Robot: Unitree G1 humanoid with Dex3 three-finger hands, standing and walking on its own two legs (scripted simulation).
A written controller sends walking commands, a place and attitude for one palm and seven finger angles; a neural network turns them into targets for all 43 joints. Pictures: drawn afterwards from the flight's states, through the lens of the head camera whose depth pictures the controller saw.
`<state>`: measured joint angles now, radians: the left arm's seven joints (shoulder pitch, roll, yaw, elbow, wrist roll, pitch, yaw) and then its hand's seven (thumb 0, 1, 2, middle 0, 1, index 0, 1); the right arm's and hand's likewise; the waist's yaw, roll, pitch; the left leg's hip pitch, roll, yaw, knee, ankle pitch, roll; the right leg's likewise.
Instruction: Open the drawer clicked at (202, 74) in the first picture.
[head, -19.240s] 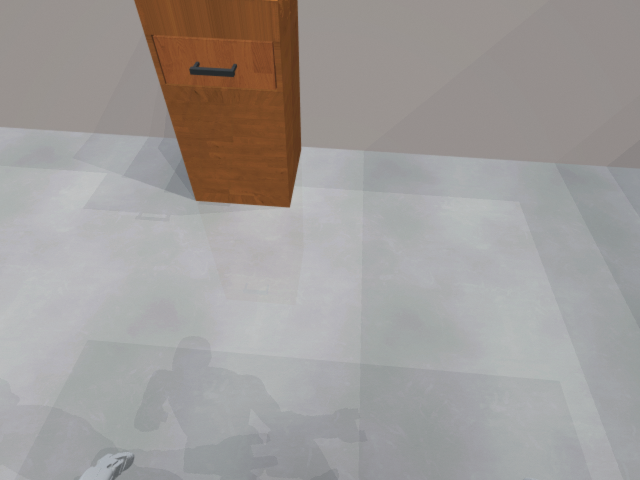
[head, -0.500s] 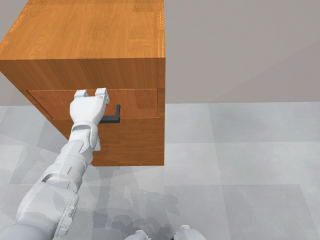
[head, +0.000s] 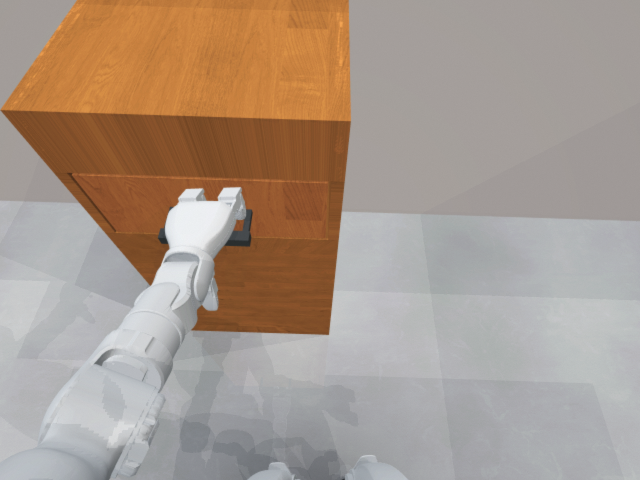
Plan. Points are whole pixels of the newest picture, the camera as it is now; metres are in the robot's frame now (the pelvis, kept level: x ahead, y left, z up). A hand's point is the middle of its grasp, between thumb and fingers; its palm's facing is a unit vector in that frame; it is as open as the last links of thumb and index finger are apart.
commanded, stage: move the hooked fingers above the handle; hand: left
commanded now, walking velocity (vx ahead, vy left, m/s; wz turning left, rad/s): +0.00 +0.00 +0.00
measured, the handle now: (207, 226) +0.50 +0.18 -0.07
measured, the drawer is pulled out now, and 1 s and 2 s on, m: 0.00 0.00 0.00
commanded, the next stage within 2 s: none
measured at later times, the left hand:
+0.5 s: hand (206, 247) +0.43 +0.16 -0.02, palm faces -0.18 -0.06 -0.98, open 13.9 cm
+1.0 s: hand (192, 248) +0.43 +0.18 -0.02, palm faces -0.23 -0.02 -0.97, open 13.9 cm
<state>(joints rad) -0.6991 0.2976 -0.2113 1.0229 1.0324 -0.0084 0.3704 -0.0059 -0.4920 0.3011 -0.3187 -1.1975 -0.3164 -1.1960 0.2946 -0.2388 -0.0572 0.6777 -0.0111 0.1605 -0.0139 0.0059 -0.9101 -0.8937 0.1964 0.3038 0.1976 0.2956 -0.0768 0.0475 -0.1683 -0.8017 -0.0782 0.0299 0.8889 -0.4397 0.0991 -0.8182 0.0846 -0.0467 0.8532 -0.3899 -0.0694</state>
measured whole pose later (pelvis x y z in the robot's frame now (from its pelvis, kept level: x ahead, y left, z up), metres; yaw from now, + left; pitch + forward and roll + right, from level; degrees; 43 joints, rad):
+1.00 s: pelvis -0.01 +0.00 +0.01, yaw +1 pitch +19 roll -2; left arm -0.76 0.36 -0.29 1.08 0.99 0.00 0.28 -0.01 -0.49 0.30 -0.33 -1.21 -0.32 -1.20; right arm 0.34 -0.22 -0.02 0.69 0.01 0.13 -0.05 0.01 -0.91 -0.89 0.20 0.30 0.20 0.30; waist -0.09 0.04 -0.15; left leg -0.78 -0.09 0.01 0.86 -0.41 0.10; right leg -0.78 0.08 -0.07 0.80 -0.36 -0.07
